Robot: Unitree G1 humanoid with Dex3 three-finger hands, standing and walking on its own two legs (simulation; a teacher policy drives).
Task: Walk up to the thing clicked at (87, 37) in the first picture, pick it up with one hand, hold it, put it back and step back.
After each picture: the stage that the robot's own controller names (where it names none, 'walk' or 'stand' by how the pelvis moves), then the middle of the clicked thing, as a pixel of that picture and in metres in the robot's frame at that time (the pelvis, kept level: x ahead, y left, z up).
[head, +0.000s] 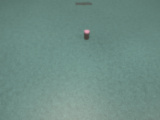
stand; (86, 35) +1.61 -0.08 -0.72
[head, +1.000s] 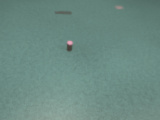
walk; (69, 46) +1.48 +0.02 -0.72
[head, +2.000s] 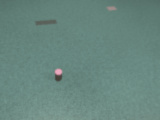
walk; (58, 75) +0.92 +0.13 -0.72
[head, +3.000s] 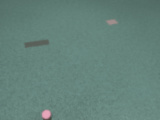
walk; (46, 117) +0.53 +0.21 -0.71
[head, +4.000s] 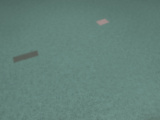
stand; out of the picture +0.39 +0.36 -0.72
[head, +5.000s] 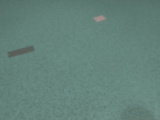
walk; out of the picture +0.37 +0.34 -0.72
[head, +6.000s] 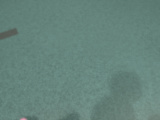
stand; out of the picture +0.32 +0.37 -0.67
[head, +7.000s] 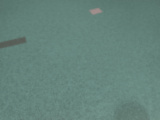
walk; out of the picture +0.38 +0.37 -0.67
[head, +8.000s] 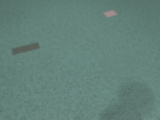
stand; out of the picture +0.28 +0.31 -0.69
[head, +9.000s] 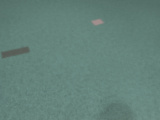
walk; out of the picture +0.32 +0.32 -0.71
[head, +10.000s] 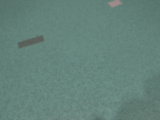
walk; out of the picture +0.31 +0.36 -0.70
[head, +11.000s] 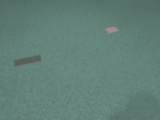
stand; out of the picture +0.26 +0.33 -0.72
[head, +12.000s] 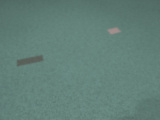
stand; out of the picture +0.27 +0.35 -0.72
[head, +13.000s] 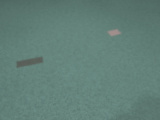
stand; out of the picture +0.25 +0.34 -0.72
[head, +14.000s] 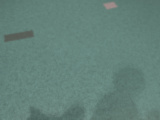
go down; out of the picture +0.28 +0.34 -0.68
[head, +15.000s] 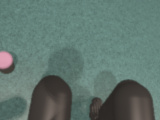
go down; (5, 63) +0.39 +0.30 -0.29
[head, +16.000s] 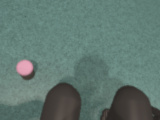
go down; (26, 70) +0.39 +0.26 -0.31
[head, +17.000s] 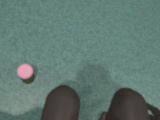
go down; (26, 74) +0.40 +0.27 -0.32
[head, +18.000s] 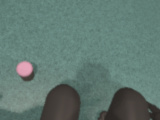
close in; (26, 72) +0.40 +0.26 -0.32
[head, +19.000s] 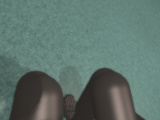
close; out of the picture +0.39 +0.30 -0.23
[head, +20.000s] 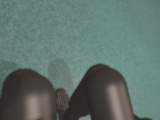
lift; out of the picture +0.38 +0.32 -0.22
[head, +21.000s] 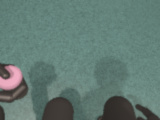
lift; (14, 84) +0.32 +0.23 -0.05
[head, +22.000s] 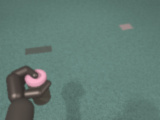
lift; (39, 88) +0.35 +0.16 +0.01
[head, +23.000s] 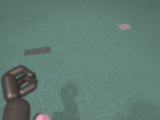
hold; out of the picture +0.34 +0.20 -0.29
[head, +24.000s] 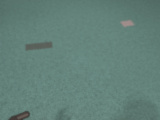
stand; out of the picture +0.01 +0.00 -0.69
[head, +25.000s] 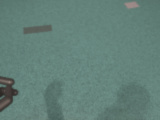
crouch; out of the picture -0.01 +0.03 -0.62
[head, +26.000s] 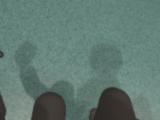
crouch; out of the picture +0.05 +0.04 -0.40
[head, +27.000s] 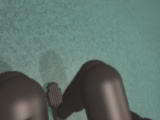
lower; out of the picture +0.09 +0.00 -0.26
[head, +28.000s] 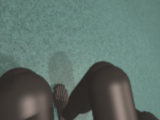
lower; out of the picture +0.09 +0.01 -0.26
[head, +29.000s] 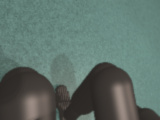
lower; out of the picture +0.09 +0.01 -0.25
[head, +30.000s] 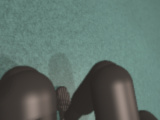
lower; out of the picture +0.08 +0.00 -0.24
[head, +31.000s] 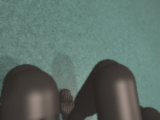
loosen; out of the picture +0.08 +0.00 -0.23
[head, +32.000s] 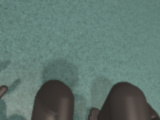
stand; out of the picture +0.07 +0.01 -0.30
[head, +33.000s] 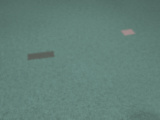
stand; out of the picture -0.04 +0.04 -0.68
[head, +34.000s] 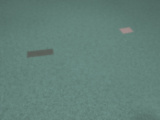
stand; out of the picture -0.01 +0.04 -0.69
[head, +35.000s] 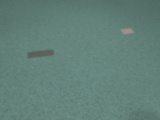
stand; out of the picture -0.03 +0.04 -0.69
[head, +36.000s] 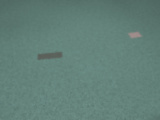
stand; out of the picture -0.01 +0.05 -0.75
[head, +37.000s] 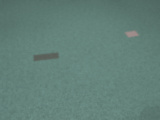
stand; out of the picture -0.04 +0.05 -0.75
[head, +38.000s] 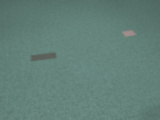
stand; out of the picture -0.04 +0.06 -0.75
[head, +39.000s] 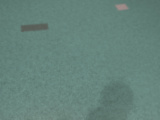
walk; out of the picture +0.08 -0.05 -0.74
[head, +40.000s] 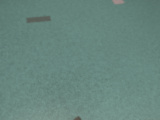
walk; out of the picture +0.38 -0.03 -0.73
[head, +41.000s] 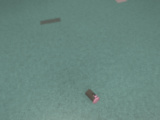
stand; (92, 96) +0.69 -0.02 -0.73
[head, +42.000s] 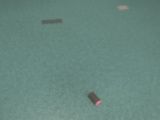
stand; (94, 98) +0.68 -0.12 -0.74
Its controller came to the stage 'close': yes
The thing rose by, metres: 0.72
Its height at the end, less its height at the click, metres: -0.02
